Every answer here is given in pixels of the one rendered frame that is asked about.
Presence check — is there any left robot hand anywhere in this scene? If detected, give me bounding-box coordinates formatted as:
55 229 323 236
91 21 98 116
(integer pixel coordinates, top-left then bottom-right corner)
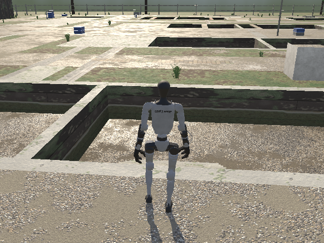
134 148 146 164

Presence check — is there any left robot shin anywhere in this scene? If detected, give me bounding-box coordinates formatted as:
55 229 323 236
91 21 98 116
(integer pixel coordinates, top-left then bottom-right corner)
145 162 152 197

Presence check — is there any right robot hand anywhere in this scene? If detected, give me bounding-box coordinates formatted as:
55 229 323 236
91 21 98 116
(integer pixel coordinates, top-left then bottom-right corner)
178 146 190 159

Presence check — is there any robot right upper arm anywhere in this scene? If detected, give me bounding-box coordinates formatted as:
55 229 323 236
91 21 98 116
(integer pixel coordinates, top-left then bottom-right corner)
174 103 185 131

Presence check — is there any right robot forearm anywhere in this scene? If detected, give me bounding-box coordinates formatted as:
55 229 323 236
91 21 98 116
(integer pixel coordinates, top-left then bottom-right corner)
180 124 189 147

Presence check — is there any left robot forearm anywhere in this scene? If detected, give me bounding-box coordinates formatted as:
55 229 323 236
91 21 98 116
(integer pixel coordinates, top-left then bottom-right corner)
135 124 145 150

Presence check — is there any robot left upper arm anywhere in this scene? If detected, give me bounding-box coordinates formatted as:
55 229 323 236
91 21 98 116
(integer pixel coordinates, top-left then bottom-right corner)
140 102 153 131

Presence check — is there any robot right thigh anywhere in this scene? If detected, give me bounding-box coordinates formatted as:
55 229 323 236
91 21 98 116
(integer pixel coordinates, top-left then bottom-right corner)
167 142 179 181

